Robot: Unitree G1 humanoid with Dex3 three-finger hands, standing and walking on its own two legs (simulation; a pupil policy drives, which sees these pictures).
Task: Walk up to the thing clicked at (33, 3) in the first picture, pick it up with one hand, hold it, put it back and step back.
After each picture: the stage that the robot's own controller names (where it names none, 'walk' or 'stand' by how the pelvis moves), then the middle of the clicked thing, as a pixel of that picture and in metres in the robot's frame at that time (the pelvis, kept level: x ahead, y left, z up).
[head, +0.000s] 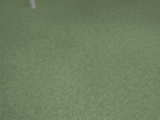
stand; (32, 3) +2.21 +0.74 -0.72
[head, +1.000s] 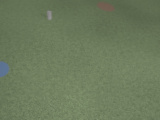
walk; (49, 15) +2.13 +0.38 -0.69
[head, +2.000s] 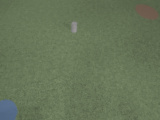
walk; (74, 27) +1.51 +0.08 -0.70
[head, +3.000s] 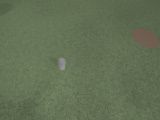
walk; (61, 64) +1.02 +0.14 -0.71
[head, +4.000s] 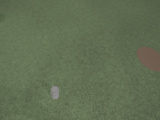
walk; (55, 92) +0.70 +0.15 -0.72
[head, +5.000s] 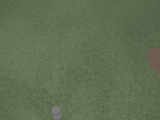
walk; (56, 112) +0.48 +0.16 -0.70
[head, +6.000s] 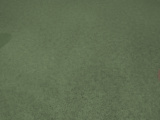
stand; out of the picture +0.40 +0.15 -0.72
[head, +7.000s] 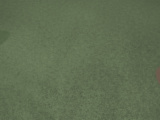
stand; out of the picture +0.40 +0.15 -0.73
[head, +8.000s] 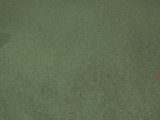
stand; out of the picture +0.39 +0.16 -0.73
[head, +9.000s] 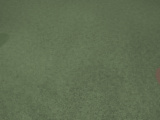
stand; out of the picture +0.38 +0.16 -0.73
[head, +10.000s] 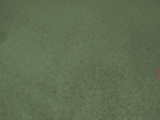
go down; out of the picture +0.38 +0.16 -0.73
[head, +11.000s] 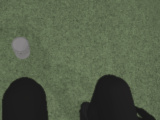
go down; (21, 48) +0.47 +0.20 -0.31
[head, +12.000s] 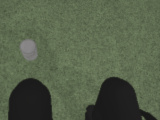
close in; (29, 50) +0.47 +0.20 -0.31
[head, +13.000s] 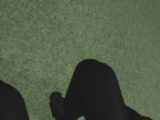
close in; out of the picture +0.46 +0.25 -0.23
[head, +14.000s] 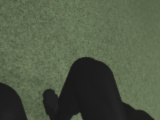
close; out of the picture +0.45 +0.26 -0.23
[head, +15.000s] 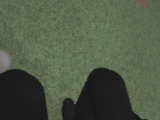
lift; out of the picture +0.36 +0.22 -0.16
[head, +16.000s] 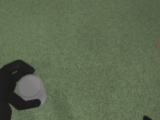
lift; (33, 92) +0.30 +0.16 +0.01
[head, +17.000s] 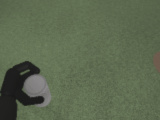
hold; (38, 91) +0.31 +0.15 +0.01
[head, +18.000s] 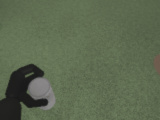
hold; (43, 94) +0.31 +0.14 +0.00
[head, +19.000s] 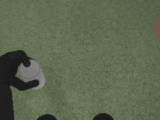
crouch; (33, 75) +0.37 +0.16 -0.06
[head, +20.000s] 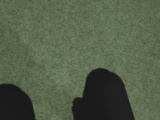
lower; out of the picture +0.48 +0.24 -0.14
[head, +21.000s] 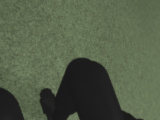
lower; out of the picture +0.44 +0.27 -0.24
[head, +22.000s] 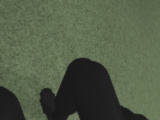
lower; out of the picture +0.44 +0.27 -0.24
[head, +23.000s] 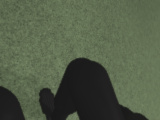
lower; out of the picture +0.44 +0.27 -0.24
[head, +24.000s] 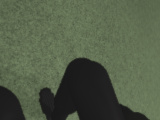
lower; out of the picture +0.44 +0.27 -0.24
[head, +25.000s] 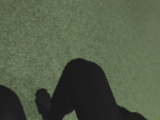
open; out of the picture +0.44 +0.25 -0.25
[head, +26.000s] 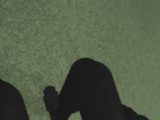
stand; out of the picture +0.44 +0.24 -0.24
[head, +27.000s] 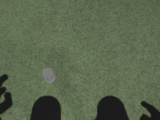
walk; (49, 75) +0.45 +0.16 -0.45
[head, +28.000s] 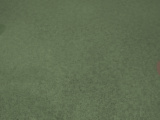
stand; out of the picture +0.39 +0.13 -0.66
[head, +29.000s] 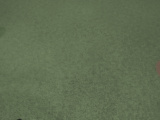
stand; out of the picture +0.39 +0.14 -0.67
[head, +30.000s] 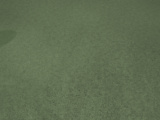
stand; out of the picture +0.40 +0.12 -0.71
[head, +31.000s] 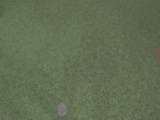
walk; (61, 109) +0.44 +0.10 -0.70
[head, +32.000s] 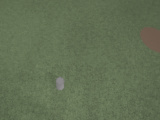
walk; (60, 83) +0.64 +0.12 -0.71
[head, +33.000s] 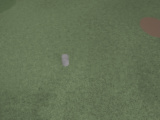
walk; (65, 60) +0.97 +0.22 -0.70
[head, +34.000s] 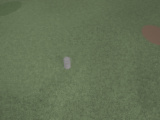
stand; (67, 62) +1.01 +0.13 -0.71
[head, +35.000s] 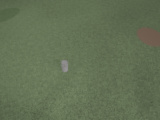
stand; (64, 66) +1.03 +0.16 -0.73
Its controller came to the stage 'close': yes
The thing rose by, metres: 0.72
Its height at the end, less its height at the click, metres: +0.00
